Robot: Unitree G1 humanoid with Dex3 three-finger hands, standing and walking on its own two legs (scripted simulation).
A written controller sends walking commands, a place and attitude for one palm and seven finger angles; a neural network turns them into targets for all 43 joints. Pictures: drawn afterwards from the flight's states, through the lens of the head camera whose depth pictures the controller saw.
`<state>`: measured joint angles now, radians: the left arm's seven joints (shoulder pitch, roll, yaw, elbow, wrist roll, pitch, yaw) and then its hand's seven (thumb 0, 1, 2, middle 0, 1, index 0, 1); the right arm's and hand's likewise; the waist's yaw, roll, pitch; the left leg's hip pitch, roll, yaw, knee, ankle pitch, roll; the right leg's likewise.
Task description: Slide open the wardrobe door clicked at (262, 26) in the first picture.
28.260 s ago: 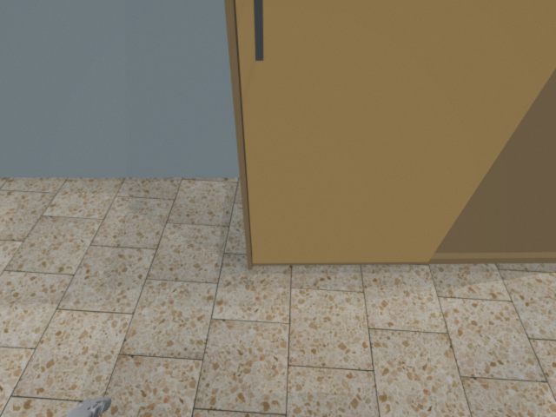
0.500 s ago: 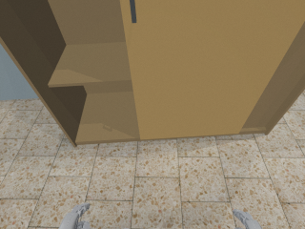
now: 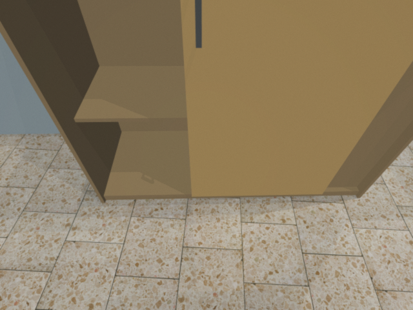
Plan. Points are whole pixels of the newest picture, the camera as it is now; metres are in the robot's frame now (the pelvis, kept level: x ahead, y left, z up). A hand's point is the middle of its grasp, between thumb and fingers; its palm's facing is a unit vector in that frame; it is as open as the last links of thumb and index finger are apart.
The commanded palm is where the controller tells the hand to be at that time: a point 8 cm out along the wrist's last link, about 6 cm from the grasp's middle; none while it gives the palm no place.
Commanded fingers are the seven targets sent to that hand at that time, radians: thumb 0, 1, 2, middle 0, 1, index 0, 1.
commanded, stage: let the arm hang, fingers relaxed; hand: left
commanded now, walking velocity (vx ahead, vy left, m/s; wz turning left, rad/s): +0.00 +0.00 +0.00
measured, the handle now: (198, 2) +0.76 +0.07 +0.26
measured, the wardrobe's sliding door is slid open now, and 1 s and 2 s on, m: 0.49 0.49 0.49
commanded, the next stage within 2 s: look to check the result in 0.38 s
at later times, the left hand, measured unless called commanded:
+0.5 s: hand out of the picture -0.02 +0.19 -0.18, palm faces +0.00 -0.99 -0.16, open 7.3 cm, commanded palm none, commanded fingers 0.00 0.90 0.90 -0.20 -0.30 -0.20 -0.30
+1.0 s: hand out of the picture -0.01 +0.21 -0.18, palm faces -0.02 -0.99 -0.17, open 7.4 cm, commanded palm none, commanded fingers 0.00 0.90 0.90 -0.20 -0.30 -0.20 -0.30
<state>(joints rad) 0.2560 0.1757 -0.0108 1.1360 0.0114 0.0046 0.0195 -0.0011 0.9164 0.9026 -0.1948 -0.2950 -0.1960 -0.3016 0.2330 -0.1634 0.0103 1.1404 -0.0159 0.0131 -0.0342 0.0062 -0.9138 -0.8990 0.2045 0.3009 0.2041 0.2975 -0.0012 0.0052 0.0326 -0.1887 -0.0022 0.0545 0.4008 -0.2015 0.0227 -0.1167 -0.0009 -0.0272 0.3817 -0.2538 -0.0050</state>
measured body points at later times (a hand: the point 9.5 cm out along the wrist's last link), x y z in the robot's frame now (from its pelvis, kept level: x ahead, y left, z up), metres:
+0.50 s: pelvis -0.01 +0.02 +0.00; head +0.01 +0.03 +0.45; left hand -0.02 +0.24 -0.17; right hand -0.02 -0.19 -0.16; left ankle +0.01 +0.10 -0.74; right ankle -0.03 -0.11 -0.74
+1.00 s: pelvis -0.01 +0.04 +0.00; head +0.01 +0.05 +0.45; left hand -0.01 +0.26 -0.17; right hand +0.00 -0.19 -0.16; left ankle +0.01 +0.10 -0.74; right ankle -0.03 -0.11 -0.74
